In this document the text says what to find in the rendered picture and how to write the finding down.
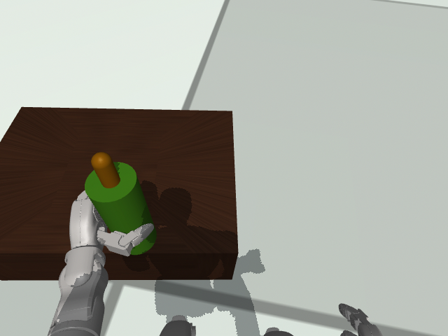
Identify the left robot arm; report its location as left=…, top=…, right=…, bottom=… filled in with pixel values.
left=48, top=246, right=109, bottom=336

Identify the right robot hand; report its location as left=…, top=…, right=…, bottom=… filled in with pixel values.
left=339, top=304, right=383, bottom=336

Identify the bottle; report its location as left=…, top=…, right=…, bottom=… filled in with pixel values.
left=85, top=152, right=157, bottom=255

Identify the left robot hand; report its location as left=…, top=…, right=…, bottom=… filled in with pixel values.
left=69, top=190, right=154, bottom=256

